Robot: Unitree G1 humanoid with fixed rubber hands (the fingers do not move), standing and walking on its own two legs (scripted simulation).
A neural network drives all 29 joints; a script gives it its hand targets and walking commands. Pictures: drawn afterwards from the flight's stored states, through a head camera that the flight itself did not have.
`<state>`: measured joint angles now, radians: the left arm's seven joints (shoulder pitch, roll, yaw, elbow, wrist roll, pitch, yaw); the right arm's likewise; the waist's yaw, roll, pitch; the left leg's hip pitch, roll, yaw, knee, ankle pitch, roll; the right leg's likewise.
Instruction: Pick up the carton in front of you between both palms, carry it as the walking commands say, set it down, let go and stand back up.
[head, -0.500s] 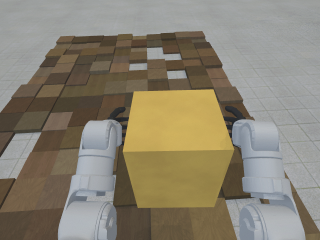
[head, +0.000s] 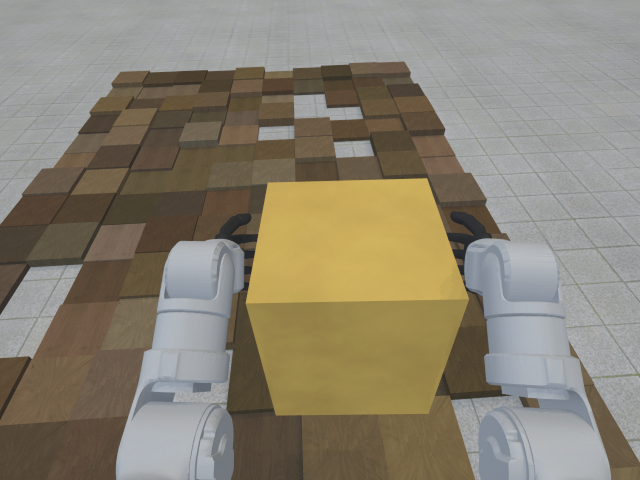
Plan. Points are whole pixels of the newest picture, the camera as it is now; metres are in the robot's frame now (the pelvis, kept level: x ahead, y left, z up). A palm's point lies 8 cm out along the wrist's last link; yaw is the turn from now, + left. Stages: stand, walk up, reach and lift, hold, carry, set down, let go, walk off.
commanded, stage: carry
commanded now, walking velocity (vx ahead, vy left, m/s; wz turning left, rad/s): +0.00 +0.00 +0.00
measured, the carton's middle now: (349, 300) +0.35 +0.00 +0.05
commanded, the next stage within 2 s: none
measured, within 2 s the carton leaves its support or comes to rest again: neither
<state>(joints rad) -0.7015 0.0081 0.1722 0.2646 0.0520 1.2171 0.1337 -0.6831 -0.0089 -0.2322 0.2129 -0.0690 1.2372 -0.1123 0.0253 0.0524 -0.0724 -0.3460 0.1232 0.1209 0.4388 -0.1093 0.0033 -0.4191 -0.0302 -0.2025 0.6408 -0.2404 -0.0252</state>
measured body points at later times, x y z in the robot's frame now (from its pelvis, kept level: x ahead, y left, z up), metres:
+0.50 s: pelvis +0.05 -0.01 +0.01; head +0.03 -0.02 +0.46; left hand +0.38 +0.15 +0.16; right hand +0.40 -0.15 +0.16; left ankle +0.06 +0.11 -0.73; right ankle +0.06 -0.11 -0.71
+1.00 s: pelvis +0.28 -0.02 +0.00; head +0.29 -0.03 +0.45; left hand +0.58 +0.16 +0.12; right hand +0.62 -0.14 +0.12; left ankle +0.33 +0.09 -0.69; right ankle +0.13 -0.12 -0.72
